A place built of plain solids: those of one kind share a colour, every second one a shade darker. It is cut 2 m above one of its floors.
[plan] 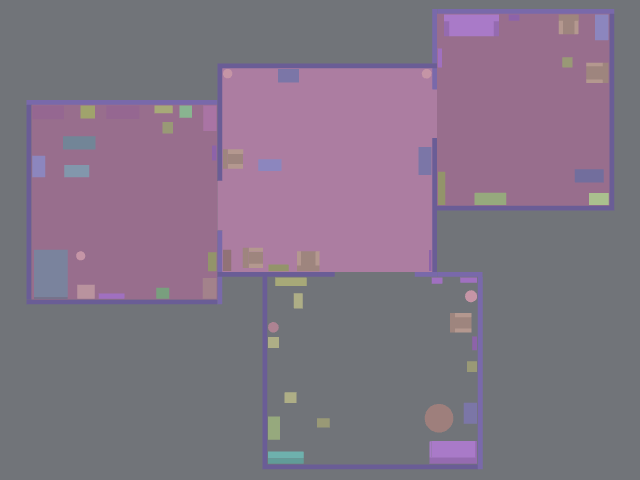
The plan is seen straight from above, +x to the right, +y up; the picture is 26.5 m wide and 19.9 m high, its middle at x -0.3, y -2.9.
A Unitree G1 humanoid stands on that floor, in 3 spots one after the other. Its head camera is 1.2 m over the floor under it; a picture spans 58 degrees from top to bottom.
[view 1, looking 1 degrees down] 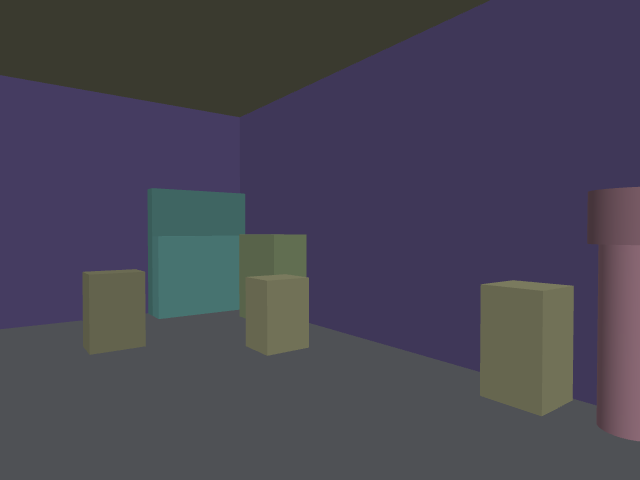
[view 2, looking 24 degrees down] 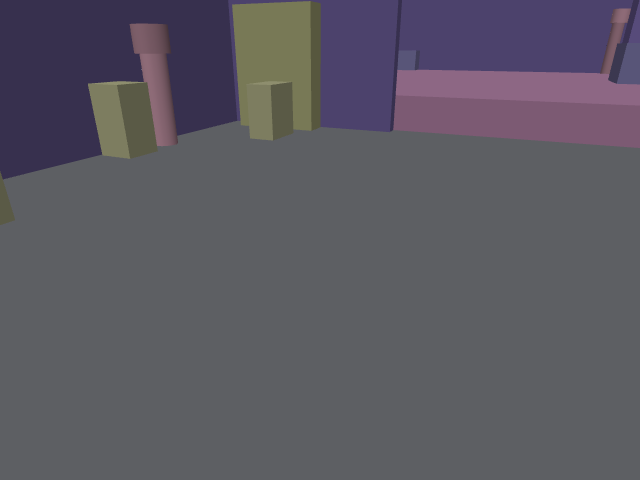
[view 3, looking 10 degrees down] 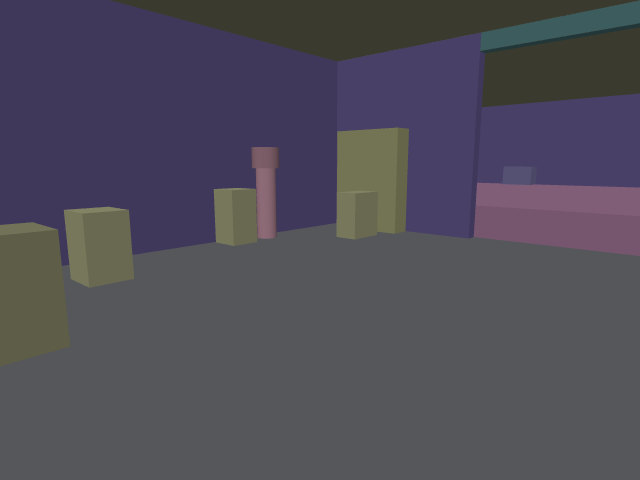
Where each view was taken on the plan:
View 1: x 0.84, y -5.56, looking -127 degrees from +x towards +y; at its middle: wall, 5.53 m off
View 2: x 2.09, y -11.07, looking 114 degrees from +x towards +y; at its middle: ground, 2.95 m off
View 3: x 3.16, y -11.20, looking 132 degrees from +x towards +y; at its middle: ground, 6.91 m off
